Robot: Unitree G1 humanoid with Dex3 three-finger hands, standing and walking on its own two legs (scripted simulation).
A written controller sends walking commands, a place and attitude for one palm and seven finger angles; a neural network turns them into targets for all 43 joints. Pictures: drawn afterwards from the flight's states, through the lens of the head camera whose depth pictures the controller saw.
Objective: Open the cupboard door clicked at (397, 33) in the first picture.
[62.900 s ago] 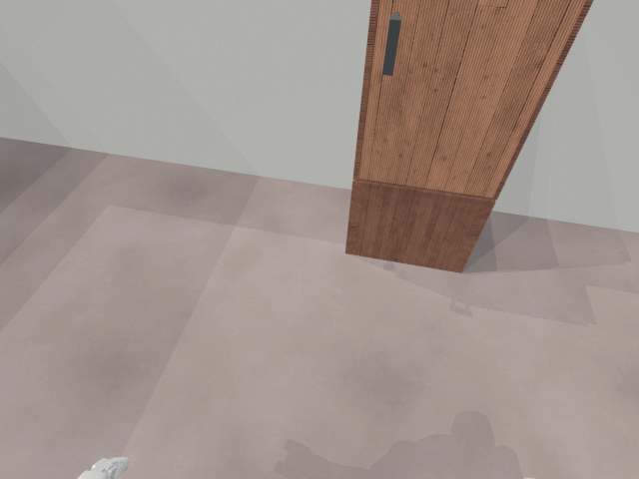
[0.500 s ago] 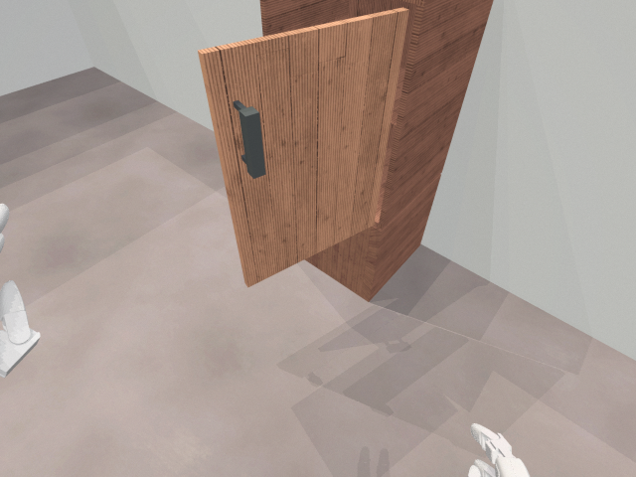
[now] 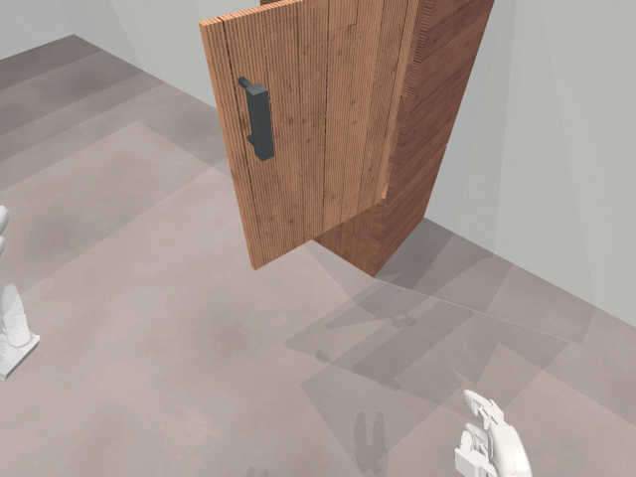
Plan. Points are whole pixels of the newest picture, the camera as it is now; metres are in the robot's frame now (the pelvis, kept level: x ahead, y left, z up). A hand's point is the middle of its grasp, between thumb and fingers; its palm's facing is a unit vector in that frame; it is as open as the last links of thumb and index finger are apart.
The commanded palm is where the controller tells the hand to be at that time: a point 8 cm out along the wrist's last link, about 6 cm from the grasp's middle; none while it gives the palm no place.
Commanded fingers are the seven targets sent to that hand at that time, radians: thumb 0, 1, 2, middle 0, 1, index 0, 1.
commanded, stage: stop stepping back and stand still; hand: left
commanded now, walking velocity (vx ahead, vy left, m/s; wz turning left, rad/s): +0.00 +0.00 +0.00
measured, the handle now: (254, 118) +0.63 +0.14 +0.10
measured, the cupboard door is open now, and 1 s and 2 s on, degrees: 74 74 74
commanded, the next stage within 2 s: let the arm hang, fingers relaxed in 0.02 s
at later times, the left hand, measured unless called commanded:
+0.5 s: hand out of the picture -0.02 +0.19 -0.17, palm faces +0.05 -0.98 -0.18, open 7.1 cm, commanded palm none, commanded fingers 0.00 0.90 0.90 -0.20 -0.30 -0.20 -0.30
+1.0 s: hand out of the picture +0.00 +0.22 -0.15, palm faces +0.06 -0.95 -0.30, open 7.3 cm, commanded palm none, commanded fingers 0.00 0.90 0.90 -0.20 -0.30 -0.20 -0.30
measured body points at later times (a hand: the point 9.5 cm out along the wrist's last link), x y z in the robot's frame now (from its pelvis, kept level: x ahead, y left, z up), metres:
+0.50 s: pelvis -0.03 +0.00 +0.00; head +0.01 +0.02 +0.45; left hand -0.02 +0.24 -0.16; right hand +0.05 -0.26 -0.14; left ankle +0.01 +0.11 -0.73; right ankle -0.02 -0.11 -0.73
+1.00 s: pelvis -0.03 +0.00 +0.01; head -0.01 -0.02 +0.46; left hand +0.00 +0.27 -0.13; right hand +0.02 -0.25 -0.15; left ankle +0.01 +0.11 -0.73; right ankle -0.02 -0.11 -0.73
